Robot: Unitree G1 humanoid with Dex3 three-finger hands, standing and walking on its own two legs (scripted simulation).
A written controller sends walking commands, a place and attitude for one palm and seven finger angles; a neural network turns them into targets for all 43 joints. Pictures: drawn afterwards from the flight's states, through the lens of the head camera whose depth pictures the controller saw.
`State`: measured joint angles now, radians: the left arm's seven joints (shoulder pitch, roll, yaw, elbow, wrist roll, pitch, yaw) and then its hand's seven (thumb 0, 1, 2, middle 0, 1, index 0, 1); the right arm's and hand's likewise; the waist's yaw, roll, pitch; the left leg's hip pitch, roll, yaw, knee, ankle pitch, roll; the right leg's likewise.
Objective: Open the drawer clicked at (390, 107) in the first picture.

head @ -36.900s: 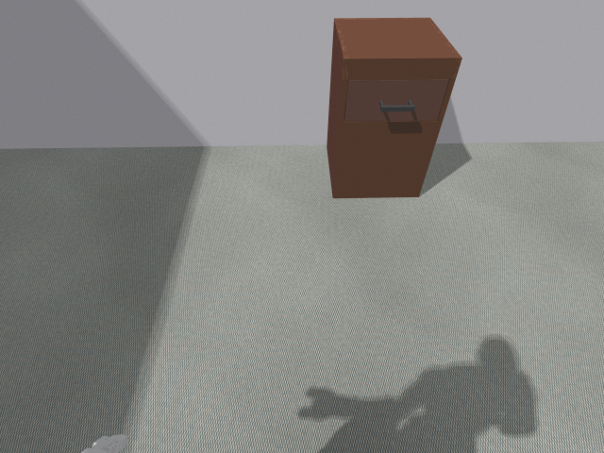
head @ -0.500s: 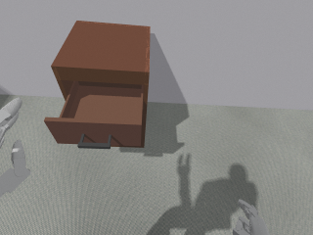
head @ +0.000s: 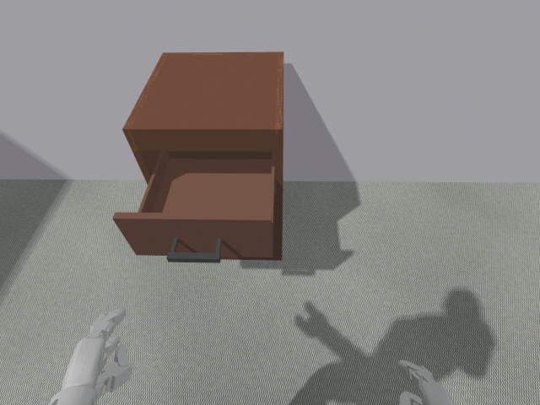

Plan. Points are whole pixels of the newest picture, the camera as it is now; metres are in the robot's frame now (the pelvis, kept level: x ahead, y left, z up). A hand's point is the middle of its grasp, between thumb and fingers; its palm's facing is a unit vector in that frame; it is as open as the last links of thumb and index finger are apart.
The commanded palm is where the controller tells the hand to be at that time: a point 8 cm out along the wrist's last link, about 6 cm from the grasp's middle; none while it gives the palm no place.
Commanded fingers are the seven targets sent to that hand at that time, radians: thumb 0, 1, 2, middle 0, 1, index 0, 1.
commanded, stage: let the arm hang, fingers relaxed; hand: left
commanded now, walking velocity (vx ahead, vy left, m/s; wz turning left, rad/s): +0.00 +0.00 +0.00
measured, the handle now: (195, 250) +0.50 +0.23 -0.24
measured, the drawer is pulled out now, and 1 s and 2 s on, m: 0.24 0.24 0.24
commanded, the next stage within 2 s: look to check the result in 0.94 s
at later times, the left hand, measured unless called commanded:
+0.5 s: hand out of the picture -0.03 +0.19 -0.16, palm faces -0.01 -0.97 -0.24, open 7.3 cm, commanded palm none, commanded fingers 0.00 0.90 0.90 -0.20 -0.30 -0.20 -0.30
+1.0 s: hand out of the picture -0.01 +0.15 -0.16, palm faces +0.00 -0.99 -0.17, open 7.3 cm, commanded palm none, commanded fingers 0.00 0.90 0.90 -0.20 -0.30 -0.20 -0.30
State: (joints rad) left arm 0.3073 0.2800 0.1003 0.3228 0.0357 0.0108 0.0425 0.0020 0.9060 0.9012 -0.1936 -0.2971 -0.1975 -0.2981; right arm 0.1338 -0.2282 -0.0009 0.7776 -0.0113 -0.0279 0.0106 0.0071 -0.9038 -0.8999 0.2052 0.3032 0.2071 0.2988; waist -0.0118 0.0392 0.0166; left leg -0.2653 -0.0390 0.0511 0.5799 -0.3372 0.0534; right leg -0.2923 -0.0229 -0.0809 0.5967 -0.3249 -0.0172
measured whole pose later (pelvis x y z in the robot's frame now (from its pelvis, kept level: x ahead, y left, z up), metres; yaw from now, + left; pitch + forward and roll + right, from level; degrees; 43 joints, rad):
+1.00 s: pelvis +0.00 +0.00 +0.01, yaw -1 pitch -2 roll +0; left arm 0.29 0.11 -0.01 1.13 0.01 0.00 0.05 0.01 0.92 0.90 -0.19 -0.30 -0.20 -0.30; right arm 0.32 -0.11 0.01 1.13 -0.01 0.00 -0.05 0.00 -0.91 -0.90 0.20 0.30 0.20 0.30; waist -0.01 0.00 0.09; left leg -0.11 -0.03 0.06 0.40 -0.25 0.05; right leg -0.14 0.00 -0.07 0.41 -0.24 -0.02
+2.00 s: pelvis +0.01 -0.02 +0.01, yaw -2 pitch -2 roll +0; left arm 0.29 0.11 0.00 1.13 0.00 -0.01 0.05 0.00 0.92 0.90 -0.19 -0.30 -0.20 -0.30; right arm 0.32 -0.10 0.01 1.14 -0.01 0.00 -0.05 0.00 -0.91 -0.90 0.20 0.30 0.20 0.30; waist -0.02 0.02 0.09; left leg -0.10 -0.01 0.06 0.39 -0.26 0.02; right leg -0.13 0.02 -0.07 0.41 -0.24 -0.05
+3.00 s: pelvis +0.00 -0.05 +0.00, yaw +17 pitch -1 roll +1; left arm 0.16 0.19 0.05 0.94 0.02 0.00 0.03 0.00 0.91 0.90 -0.19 -0.30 -0.20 -0.30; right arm 0.19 -0.18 -0.05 0.97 -0.02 0.04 -0.02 0.00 -0.91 -0.90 0.20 0.30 0.21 0.30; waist -0.02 0.04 0.14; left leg -0.32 -0.02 -0.07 0.63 -0.38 -0.01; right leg -0.25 -0.03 -0.01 0.59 -0.30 0.00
